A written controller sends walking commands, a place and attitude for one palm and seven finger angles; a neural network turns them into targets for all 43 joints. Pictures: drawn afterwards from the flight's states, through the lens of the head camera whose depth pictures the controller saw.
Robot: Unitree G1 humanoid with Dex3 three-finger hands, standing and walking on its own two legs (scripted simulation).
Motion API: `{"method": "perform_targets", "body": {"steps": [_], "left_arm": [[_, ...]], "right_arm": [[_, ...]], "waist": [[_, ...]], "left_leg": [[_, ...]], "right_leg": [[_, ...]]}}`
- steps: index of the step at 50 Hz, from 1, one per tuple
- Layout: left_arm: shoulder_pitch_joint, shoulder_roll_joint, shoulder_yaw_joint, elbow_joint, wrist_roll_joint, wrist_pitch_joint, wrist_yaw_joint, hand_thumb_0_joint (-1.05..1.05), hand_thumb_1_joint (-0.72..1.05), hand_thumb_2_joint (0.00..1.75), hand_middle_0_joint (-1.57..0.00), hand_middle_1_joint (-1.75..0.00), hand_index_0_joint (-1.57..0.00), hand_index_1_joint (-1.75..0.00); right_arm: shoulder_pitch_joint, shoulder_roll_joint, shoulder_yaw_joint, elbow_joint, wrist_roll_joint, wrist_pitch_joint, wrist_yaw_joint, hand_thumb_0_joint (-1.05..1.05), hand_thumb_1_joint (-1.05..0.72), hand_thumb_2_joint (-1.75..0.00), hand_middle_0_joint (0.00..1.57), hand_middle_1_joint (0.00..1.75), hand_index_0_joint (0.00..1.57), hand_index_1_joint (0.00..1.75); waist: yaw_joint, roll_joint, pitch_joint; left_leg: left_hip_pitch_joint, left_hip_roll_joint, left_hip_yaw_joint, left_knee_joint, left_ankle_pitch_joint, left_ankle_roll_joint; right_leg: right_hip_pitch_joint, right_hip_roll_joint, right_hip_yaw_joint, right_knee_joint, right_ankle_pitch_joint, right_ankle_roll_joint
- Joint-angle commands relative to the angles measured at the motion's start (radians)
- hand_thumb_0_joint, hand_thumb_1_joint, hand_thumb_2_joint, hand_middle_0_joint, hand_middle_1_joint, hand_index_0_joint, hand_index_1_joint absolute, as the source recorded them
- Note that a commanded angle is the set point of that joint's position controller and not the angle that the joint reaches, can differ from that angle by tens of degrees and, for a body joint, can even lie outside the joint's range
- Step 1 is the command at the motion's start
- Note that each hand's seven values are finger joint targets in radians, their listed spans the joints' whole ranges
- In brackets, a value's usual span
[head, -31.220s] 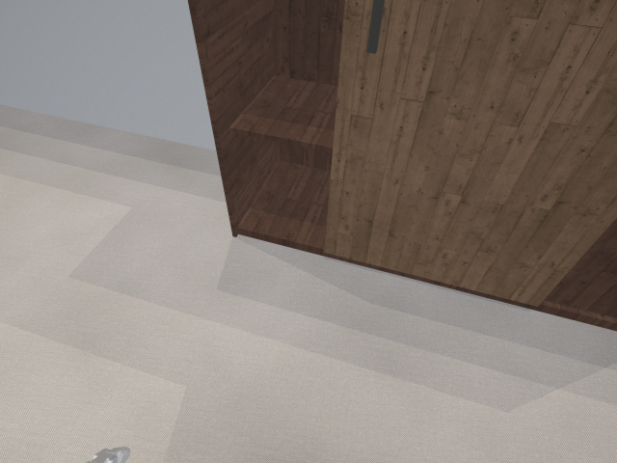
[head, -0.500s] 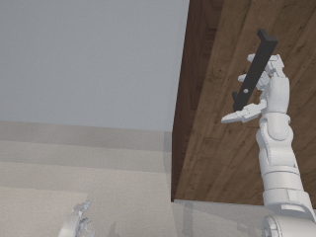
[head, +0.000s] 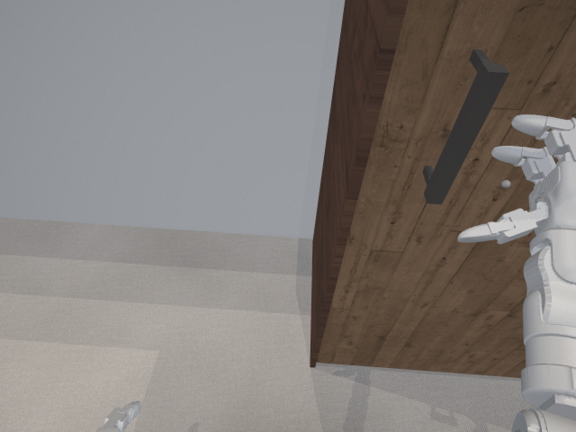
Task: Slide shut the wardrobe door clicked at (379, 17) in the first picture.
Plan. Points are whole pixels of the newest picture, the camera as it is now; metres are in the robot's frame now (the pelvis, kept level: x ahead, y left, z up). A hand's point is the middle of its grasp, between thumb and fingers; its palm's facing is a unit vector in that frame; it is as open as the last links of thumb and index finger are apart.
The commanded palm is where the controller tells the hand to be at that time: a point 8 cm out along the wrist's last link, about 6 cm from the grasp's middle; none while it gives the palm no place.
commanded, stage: slip the hand off the handle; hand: right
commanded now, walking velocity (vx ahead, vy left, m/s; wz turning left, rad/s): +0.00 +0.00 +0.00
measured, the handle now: (454, 133) +0.44 -0.18 +0.22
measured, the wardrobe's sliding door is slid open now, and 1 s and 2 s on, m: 0.00 0.00 0.00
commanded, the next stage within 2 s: draw the hand back to the body in 0.50 s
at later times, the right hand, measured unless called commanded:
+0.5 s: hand (536, 247) +0.29 -0.23 +0.19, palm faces +0.25 +0.96 -0.11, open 14.7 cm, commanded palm +0.25 -0.28 +0.19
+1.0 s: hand (562, 278) +0.25 -0.25 +0.19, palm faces +0.11 +0.99 -0.02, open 14.7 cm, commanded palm +0.22 -0.29 +0.19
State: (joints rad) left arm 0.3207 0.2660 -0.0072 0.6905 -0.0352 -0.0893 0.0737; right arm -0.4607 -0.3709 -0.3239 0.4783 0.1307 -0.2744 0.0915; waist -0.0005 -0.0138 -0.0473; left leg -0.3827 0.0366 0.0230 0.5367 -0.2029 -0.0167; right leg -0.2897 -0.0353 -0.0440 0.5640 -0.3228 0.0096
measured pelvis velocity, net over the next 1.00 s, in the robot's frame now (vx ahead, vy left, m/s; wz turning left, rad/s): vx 0.01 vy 0.01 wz -0.04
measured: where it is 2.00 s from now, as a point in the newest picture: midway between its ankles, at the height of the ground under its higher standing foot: outside the picture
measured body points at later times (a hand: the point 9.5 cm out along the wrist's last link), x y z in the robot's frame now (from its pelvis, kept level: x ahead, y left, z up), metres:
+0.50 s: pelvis +0.01 +0.00 +0.00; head -0.02 +0.01 +0.45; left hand +0.21 +0.21 -0.07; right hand +0.27 -0.29 +0.20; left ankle +0.04 +0.13 -0.73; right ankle -0.02 -0.12 -0.73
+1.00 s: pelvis +0.01 +0.01 +0.00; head -0.04 +0.03 +0.45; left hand +0.21 +0.23 -0.05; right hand +0.24 -0.30 +0.19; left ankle +0.04 +0.13 -0.73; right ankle -0.02 -0.12 -0.73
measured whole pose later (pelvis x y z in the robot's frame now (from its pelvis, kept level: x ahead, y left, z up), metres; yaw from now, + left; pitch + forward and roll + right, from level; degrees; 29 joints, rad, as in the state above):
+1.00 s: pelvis +0.01 +0.01 +0.00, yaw -2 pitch -4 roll +0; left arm 0.23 0.28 -0.07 0.61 -0.07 -0.20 0.10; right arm -0.03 -0.37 -0.40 -0.03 0.35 0.25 0.35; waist -0.07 -0.06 -0.06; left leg -0.21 0.04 0.06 0.51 -0.23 -0.01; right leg -0.13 -0.04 0.00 0.53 -0.33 0.02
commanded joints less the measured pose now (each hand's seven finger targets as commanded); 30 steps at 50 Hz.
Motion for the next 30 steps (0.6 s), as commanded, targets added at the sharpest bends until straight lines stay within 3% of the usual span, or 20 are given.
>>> {"method": "perform_targets", "body": {"steps": [1,5,10,12,16,19,21,22,25,30], "left_arm": [[-0.104,0.125,0.04,-0.171,-0.001,-0.064,0.0,0.0,0.9,0.9,-0.2,-0.3,-0.2,-0.3],[-0.134,0.117,0.037,-0.191,0.003,-0.077,-0.002,0.0,0.9,0.9,-0.2,-0.3,-0.2,-0.3],[-0.158,0.109,0.029,-0.194,0.007,-0.094,0.002,0.0,0.9,0.9,-0.2,-0.3,-0.2,-0.3],[-0.17,0.104,0.023,-0.195,0.005,-0.096,0.008,0.0,0.9,0.9,-0.2,-0.3,-0.2,-0.3],[-0.186,0.094,0.015,-0.204,0.002,-0.11,0.013,0.0,0.9,0.9,-0.2,-0.3,-0.2,-0.3],[-0.188,0.093,0.012,-0.207,0.005,-0.113,0.017,0.0,0.9,0.9,-0.2,-0.3,-0.2,-0.3],[-0.199,0.088,0.004,-0.213,0.004,-0.118,0.019,0.0,0.9,0.9,-0.2,-0.3,-0.2,-0.3],[-0.199,0.089,0.005,-0.212,0.006,-0.119,0.02,0.0,0.9,0.9,-0.2,-0.3,-0.2,-0.3],[-0.218,0.081,-0.001,-0.22,0.009,-0.124,0.022,0.0,0.9,0.9,-0.2,-0.3,-0.2,-0.3],[-0.221,0.081,-0.007,-0.203,0.013,-0.132,0.033,0.0,0.9,0.9,-0.2,-0.3,-0.2,-0.3]], "right_arm": [[-0.277,-0.195,-0.04,-0.288,0.03,-0.031,-0.001,0.0,0.55,-0.2,0.25,1.15,0.25,1.15],[-0.219,-0.194,-0.053,-0.431,0.031,-0.013,-0.019,0.0,0.55,-0.2,0.25,1.15,0.25,1.15],[-0.133,-0.194,-0.075,-0.522,0.035,0.008,-0.03,0.0,0.55,-0.2,0.25,1.15,0.25,1.15],[-0.112,-0.174,-0.055,-0.537,0.038,0.026,-0.02,0.0,0.55,-0.2,0.25,1.15,0.25,1.15],[-0.066,-0.108,0.006,-0.608,0.046,0.068,0.0,0.0,0.55,-0.2,0.25,1.15,0.25,1.15],[0.004,-0.108,0.001,-0.644,0.054,0.094,0.015,0.0,0.55,-0.2,0.25,1.15,0.25,1.15],[0.014,-0.083,0.021,-0.672,0.065,0.11,0.022,0.0,0.55,-0.2,0.25,1.15,0.25,1.15],[0.037,-0.108,-0.013,-0.682,0.07,0.113,0.021,0.0,0.55,-0.2,0.25,1.15,0.25,1.15],[0.064,-0.103,-0.012,-0.742,0.07,0.118,0.015,0.0,0.55,-0.2,0.25,1.15,0.25,1.15],[0.027,-0.121,-0.024,-0.731,0.066,0.112,-0.001,0.0,0.55,-0.2,0.25,1.15,0.25,1.15]], "waist": [[-0.028,0.008,-0.224],[-0.048,-0.033,-0.237],[-0.052,-0.025,-0.218],[-0.046,-0.015,-0.192],[-0.043,-0.057,-0.169],[-0.05,-0.009,-0.172],[-0.05,-0.019,-0.15],[-0.058,0.003,-0.153],[-0.065,-0.042,-0.145],[-0.051,-0.023,-0.118]], "left_leg": [[0.199,-0.034,0.013,-0.031,0.144,0.04],[0.21,-0.035,0.016,-0.027,0.132,0.044],[0.21,-0.036,0.019,-0.029,0.132,0.042],[0.205,-0.036,0.022,-0.035,0.117,0.041],[0.192,-0.036,0.027,-0.038,0.11,0.042],[0.212,-0.037,0.031,-0.036,0.131,0.041],[0.201,-0.032,0.032,-0.039,0.12,0.038],[0.212,-0.034,0.035,-0.039,0.119,0.039],[0.216,-0.031,0.031,-0.039,0.116,0.04],[0.199,-0.029,0.026,-0.057,0.069,0.036]], "right_leg": [[-0.012,0.03,0.02,-0.092,0.209,-0.03],[0.012,0.029,0.027,-0.097,0.22,-0.026],[0.022,0.028,0.025,-0.092,0.222,-0.023],[0.02,0.029,0.025,-0.097,0.205,-0.023],[0.044,0.032,0.031,-0.098,0.2,-0.019],[0.045,0.031,0.033,-0.091,0.218,-0.021],[0.042,0.035,0.037,-0.093,0.201,-0.018],[0.039,0.033,0.041,-0.096,0.204,-0.017],[0.049,0.039,0.037,-0.094,0.205,-0.017],[0.032,0.041,0.039,-0.094,0.165,-0.019]]}}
